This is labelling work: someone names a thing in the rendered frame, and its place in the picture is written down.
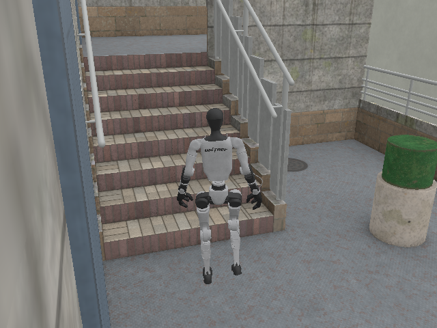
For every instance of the stairs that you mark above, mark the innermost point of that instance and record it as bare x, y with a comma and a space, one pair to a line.
152, 106

